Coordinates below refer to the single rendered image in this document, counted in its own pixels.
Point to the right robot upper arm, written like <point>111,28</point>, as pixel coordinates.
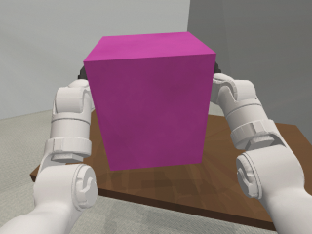
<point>272,176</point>

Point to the carton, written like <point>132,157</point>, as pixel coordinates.
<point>151,94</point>

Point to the left robot upper arm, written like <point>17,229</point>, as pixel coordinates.
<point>61,194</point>

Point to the table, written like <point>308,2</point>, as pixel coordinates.
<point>209,189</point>

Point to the left robot hand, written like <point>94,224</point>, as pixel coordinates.
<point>83,75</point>

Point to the robot left forearm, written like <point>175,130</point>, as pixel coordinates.
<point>70,127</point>

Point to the right robot hand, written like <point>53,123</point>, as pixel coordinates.
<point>216,68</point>

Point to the robot right forearm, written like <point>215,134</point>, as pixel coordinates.
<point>250,127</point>

